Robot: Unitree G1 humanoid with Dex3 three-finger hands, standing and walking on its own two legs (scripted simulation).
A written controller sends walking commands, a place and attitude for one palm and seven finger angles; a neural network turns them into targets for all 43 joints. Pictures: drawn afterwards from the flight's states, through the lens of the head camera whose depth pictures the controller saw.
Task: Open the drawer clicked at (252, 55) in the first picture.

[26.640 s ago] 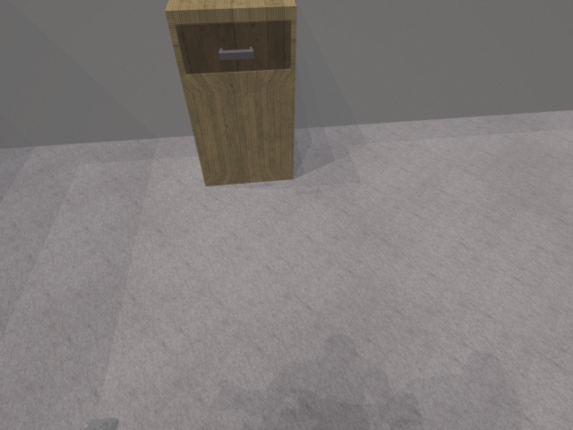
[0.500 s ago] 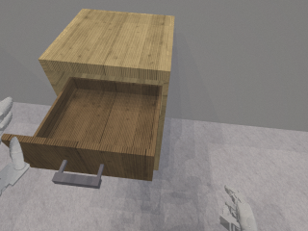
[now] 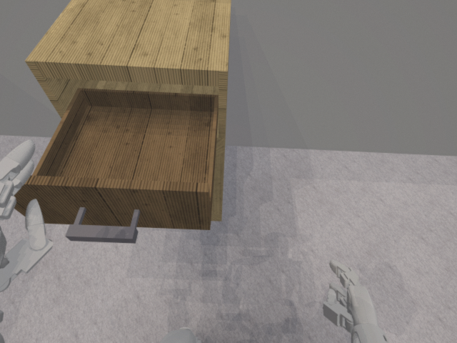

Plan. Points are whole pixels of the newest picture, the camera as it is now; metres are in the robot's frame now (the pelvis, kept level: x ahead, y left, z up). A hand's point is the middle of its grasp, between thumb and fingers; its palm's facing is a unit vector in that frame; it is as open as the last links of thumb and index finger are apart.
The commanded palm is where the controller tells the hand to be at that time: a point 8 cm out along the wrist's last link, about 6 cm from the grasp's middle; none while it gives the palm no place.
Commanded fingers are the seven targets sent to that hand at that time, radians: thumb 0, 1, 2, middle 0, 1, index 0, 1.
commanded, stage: step back with the hand held close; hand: left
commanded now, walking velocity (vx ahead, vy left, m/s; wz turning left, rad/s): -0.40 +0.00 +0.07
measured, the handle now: (106, 223) +0.33 +0.27 -0.07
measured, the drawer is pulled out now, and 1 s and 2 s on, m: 0.30 0.30 0.30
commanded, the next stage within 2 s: stop stepping back and stand still in 0.18 s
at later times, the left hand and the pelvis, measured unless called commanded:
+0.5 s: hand out of the picture +0.06 +0.21 +0.16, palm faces +0.34 -0.83 -0.44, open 7.4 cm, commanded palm +0.00 +0.26 +0.18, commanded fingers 0.00 0.90 0.90 -0.20 -0.30 -0.20 -0.30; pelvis -0.13 -0.02 +0.00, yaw +1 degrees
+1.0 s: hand out of the picture +0.03 +0.23 +0.16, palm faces +0.40 -0.82 -0.40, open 7.4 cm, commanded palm -0.03 +0.27 +0.18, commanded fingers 0.00 0.90 0.90 -0.20 -0.30 -0.20 -0.30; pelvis -0.15 -0.01 +0.00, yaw +1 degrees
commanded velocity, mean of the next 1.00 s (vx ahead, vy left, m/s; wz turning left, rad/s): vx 0.00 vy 0.02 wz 0.01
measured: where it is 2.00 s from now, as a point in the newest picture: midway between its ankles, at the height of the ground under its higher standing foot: outside the picture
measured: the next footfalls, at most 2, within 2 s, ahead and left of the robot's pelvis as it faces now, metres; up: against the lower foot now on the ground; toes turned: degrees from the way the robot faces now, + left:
left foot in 0.14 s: +0.01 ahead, +0.13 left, +0.00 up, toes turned +3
right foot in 0.38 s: -0.06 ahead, -0.14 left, +0.00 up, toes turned -3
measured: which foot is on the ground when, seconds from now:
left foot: up 0.00-0.12, down 0.14-0.38, up 0.40-0.58, down 0.60-1.00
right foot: down 0.00-0.14, up 0.16-0.36, down 0.38-1.00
